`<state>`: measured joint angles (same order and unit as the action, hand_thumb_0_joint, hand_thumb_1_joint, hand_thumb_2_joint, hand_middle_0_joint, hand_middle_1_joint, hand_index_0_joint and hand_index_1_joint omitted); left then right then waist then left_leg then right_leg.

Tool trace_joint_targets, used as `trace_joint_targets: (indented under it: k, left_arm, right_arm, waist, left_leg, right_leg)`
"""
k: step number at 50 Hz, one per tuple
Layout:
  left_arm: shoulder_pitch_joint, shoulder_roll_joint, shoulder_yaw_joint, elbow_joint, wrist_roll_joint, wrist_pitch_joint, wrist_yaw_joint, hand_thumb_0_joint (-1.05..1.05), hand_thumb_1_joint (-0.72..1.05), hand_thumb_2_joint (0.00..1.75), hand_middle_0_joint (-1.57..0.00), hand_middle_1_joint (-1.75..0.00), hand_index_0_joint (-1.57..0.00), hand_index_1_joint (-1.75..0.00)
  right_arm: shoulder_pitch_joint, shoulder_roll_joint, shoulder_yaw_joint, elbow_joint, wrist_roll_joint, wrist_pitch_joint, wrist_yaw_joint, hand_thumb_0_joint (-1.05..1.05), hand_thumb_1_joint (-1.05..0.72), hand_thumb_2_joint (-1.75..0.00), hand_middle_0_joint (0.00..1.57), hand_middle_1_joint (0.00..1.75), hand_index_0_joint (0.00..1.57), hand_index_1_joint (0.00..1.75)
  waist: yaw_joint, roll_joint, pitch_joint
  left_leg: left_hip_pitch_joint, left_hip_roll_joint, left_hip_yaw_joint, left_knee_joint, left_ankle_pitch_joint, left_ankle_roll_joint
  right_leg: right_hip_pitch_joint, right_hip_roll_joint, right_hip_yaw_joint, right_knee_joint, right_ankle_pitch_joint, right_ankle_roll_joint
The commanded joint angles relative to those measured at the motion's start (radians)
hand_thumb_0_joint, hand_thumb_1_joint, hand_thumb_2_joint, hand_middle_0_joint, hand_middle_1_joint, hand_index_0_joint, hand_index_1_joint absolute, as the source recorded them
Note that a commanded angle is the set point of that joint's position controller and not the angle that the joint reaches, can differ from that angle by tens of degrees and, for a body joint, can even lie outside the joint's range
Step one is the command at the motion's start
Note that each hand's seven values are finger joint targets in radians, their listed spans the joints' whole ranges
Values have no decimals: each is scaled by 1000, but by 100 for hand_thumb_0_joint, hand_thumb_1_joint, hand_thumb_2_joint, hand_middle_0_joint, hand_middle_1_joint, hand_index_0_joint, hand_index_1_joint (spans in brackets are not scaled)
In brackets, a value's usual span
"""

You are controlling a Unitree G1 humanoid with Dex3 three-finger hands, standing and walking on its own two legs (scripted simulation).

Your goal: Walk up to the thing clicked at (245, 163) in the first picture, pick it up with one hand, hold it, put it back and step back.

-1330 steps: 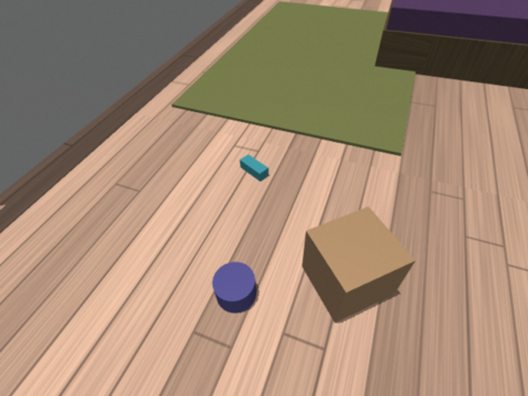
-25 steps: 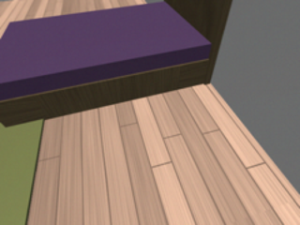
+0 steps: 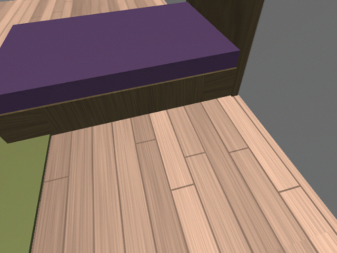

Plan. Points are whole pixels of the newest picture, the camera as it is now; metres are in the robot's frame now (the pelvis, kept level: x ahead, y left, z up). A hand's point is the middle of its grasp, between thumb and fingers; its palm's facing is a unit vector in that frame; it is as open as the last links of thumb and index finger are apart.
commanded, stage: stand
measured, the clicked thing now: out of the picture -0.48 +1.39 -0.75
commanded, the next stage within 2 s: walk up in 0.50 s
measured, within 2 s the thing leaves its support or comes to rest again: neither
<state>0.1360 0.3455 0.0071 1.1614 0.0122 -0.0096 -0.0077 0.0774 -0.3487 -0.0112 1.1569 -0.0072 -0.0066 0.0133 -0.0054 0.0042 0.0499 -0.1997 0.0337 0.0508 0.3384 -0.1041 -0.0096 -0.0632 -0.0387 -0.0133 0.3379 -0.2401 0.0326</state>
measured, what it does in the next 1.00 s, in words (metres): lifts its left foot, turning left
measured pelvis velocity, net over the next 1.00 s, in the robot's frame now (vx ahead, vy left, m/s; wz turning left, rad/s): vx -0.01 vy -0.09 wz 0.53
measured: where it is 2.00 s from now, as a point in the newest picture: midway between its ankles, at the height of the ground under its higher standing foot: outside the picture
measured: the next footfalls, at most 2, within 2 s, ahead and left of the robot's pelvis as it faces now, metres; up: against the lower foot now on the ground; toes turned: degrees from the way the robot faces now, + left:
left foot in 1.18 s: -0.04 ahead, +0.03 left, +0.00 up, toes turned +46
right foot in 1.56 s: +0.20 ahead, -0.05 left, +0.00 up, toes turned +61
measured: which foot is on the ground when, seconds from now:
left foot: down 0.00-0.76, up 0.78-1.00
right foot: down 0.00-1.00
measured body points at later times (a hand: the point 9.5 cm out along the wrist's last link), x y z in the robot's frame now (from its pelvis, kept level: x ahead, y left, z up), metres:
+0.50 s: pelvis +0.02 +0.00 +0.00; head +0.03 +0.00 +0.45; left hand +0.10 +0.30 -0.13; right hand +0.10 -0.30 -0.13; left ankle +0.05 +0.13 -0.75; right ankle -0.03 -0.14 -0.75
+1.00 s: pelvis -0.01 -0.09 +0.00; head +0.03 -0.08 +0.44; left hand -0.08 +0.23 -0.10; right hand +0.20 -0.34 -0.13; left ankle -0.07 +0.06 -0.70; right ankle +0.00 -0.16 -0.75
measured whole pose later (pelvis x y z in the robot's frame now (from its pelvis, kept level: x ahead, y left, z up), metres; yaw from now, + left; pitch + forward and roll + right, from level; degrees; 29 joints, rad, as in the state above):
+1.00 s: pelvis -0.01 -0.09 +0.00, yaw +31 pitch -2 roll +2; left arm 0.17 0.37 0.08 0.82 0.05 0.02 -0.04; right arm 0.26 -0.41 -0.07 0.85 -0.03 0.08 0.06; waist 0.02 -0.01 0.13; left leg -0.42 0.03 -0.01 0.85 -0.30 -0.01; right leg -0.12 -0.05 -0.20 0.44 -0.29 -0.06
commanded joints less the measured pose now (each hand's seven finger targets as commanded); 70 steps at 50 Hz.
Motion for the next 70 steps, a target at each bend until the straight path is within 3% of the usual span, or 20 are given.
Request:
trace_joint_targets:
  k: [1, 24, 25, 27, 29, 35, 36, 37, 38, 39, 41, 45, 51, 56, 58, 59, 60, 61, 64, 70]
  left_arm:
    - [-38, 218, 39, -68, 0, -19, 13, 0, 90, 90, -20, -30, -20, -30]
    - [-53, 222, 44, -87, 0, -18, 18, 0, 90, 90, -20, -30, -20, -30]
    - [-145, 284, 107, -148, -15, 12, 4, 0, 90, 90, -20, -30, -20, -30]
    - [-111, 212, 106, -208, -11, 44, 8, 0, 90, 90, -20, -30, -20, -30]
    - [-77, 188, 106, -249, -3, 58, -1, 0, 90, 90, -20, -30, -20, -30]
    - [49, 193, 118, -303, 3, 54, -29, 0, 90, 90, -20, -30, -20, -30]
    - [105, 237, 134, -296, 11, 52, -21, 0, 90, 90, -20, -30, -20, -30]
    - [94, 310, 146, -317, 22, 51, -12, 0, 90, 90, -20, -30, -20, -30]
    - [-63, 381, 166, -390, 36, 54, -8, 0, 90, 90, -20, -30, -20, -30]
    - [-170, 368, 161, -427, 38, 49, -11, 0, 90, 90, -20, -30, -20, -30]
    - [-227, 236, 126, -439, 35, 27, -7, 0, 90, 90, -20, -30, -20, -30]
    - [-49, 225, 135, -425, 34, 5, -16, 0, 90, 90, -20, -30, -20, -30]
    - [71, 293, 157, -459, 37, 7, -22, 0, 90, 90, -20, -30, -20, -30]
    - [82, 315, 166, -492, 40, 7, -23, 0, 90, 90, -20, -30, -20, -30]
    - [66, 311, 156, -508, 31, 7, -24, 0, 90, 90, -20, -30, -20, -30]
    - [76, 271, 144, -519, 22, 5, -24, 0, 90, 90, -20, -30, -20, -30]
    - [99, 172, 121, -544, 17, 2, -31, 0, 90, 90, -20, -30, -20, -30]
    - [8, 229, 123, -574, 23, 1, -36, 0, 90, 90, -20, -30, -20, -30]
    - [81, 270, 124, -527, 17, -5, -40, 0, 90, 90, -20, -30, -20, -30]
    - [130, 243, 121, -519, 3, -2, -17, 0, 90, 90, -20, -30, -20, -30]
  right_arm:
    - [-57, -221, -36, -62, -1, -27, -14, 0, -90, -90, 20, 30, 20, 30]
    - [-67, -214, -34, -72, 0, -28, -17, 0, -90, -90, 20, 30, 20, 30]
    - [42, -280, -70, -114, 8, -2, -12, 0, -90, -90, 20, 30, 20, 30]
    - [125, -343, -106, -138, -7, 3, -22, 0, -90, -90, 20, 30, 20, 30]
    - [98, -332, -129, -204, -10, 8, -38, 0, -90, -90, 20, 30, 20, 30]
    - [-61, -286, -128, -364, -37, 43, -27, 0, -90, -90, 20, 30, 20, 30]
    - [-49, -239, -115, -383, -37, 47, -23, 0, -90, -90, 20, 30, 20, 30]
    - [32, -154, -93, -382, -26, 47, -22, 0, -90, -90, 20, 30, 20, 30]
    - [93, -174, -105, -388, -37, 48, -26, 0, -90, -90, 20, 30, 20, 30]
    - [121, -236, -130, -371, -40, 54, -23, 0, -90, -90, 20, 30, 20, 30]
    - [200, -215, -127, -340, -29, 54, 7, 0, -90, -90, 20, 30, 20, 30]
    - [194, -195, -91, -374, -21, 48, 38, 0, -90, -90, 20, 30, 20, 30]
    - [85, -219, -98, -451, -24, 51, 51, 0, -90, -90, 20, 30, 20, 30]
    - [119, -219, -110, -486, -15, 46, 52, 0, -90, -90, 20, 30, 20, 30]
    - [223, -235, -128, -482, -18, 40, 41, 0, -90, -90, 20, 30, 20, 30]
    - [321, -270, -150, -470, -29, 34, 29, 0, -90, -90, 20, 30, 20, 30]
    - [328, -370, -178, -498, -42, 28, 15, 0, -90, -90, 20, 30, 20, 30]
    - [301, -422, -183, -515, -32, 24, 10, 0, -90, -90, 20, 30, 20, 30]
    - [207, -309, -137, -552, -9, 19, -1, 0, -90, -90, 20, 30, 20, 30]
    - [164, -300, -137, -607, -36, 8, 1, 0, -90, -90, 20, 30, 20, 30]
  waist:
    - [-1, -1, -81]
    - [6, -8, -111]
    - [-13, -12, -14]
    - [-34, 167, -62]
    - [-10, 145, -188]
    - [99, 160, -104]
    - [127, 99, -98]
    - [107, -200, -93]
    - [67, -318, -55]
    - [18, -242, 11]
    - [-38, -118, 5]
    - [39, -161, -41]
    - [99, -165, 4]
    - [75, -145, -46]
    - [1, -64, -109]
    - [-60, 62, -176]
    - [-56, 325, -118]
    - [-73, 270, -95]
    - [-4, 59, -25]
    - [23, 165, 6]
  left_leg:
    - [123, 114, -116, -34, 52, 27]
    - [154, 125, -105, -9, 246, 28]
    - [-43, 84, -238, 7, 486, 65]
    - [168, 240, -503, -38, 619, 199]
    - [209, 255, -552, -48, 373, 246]
    - [-284, 77, -469, -88, -177, 96]
    - [-405, -15, -379, -61, -308, 19]
    - [-447, -118, -247, 204, -429, 7]
    - [-426, -98, -129, 465, -393, -44]
    - [-344, -42, -127, 607, -376, -45]
    - [-312, -41, -151, 682, -207, -16]
    - [-384, -12, -51, 566, -188, 2]
    - [-323, 7, 10, 410, -216, 23]
    - [-203, 8, 46, 313, -295, 49]
    - [26, -35, 47, 172, -277, 87]
    - [248, -38, -60, 75, -277, 148]
    - [359, 155, -423, -24, -259, 228]
    - [259, 329, -769, -70, -238, 370]
    - [188, 208, -467, -21, -135, 268]
    - [-116, 86, -354, 64, 268, 201]
  right_leg:
    - [-101, -103, 79, -87, 107, -47]
    - [-30, -111, 59, -83, 222, -35]
    - [16, -6, -70, 156, 126, -28]
    - [-251, 84, -34, 371, -256, -6]
    - [-299, 43, 108, 568, -345, -21]
    - [79, 78, 57, 152, -149, -95]
    - [192, 41, 68, 28, -150, -120]
    - [139, -173, 304, -126, -286, -139]
    - [-131, -424, 483, -245, -461, -241]
    - [-300, -445, 455, -264, -471, -293]
    - [-217, -234, 211, -153, -199, -192]
    - [104, -183, 10, -18, 280, -141]
    - [98, -279, -17, -35, 170, -136]
    - [52, -359, -71, 61, 257, -156]
    - [-73, -322, -170, 262, 295, -113]
    - [-228, -237, -235, 525, 219, -66]
    - [-555, -40, -269, 731, -291, 3]
    - [-643, 0, -74, 761, -422, 11]
    - [-591, -80, 34, 702, -301, -22]
    - [-346, -8, -21, 547, -169, -26]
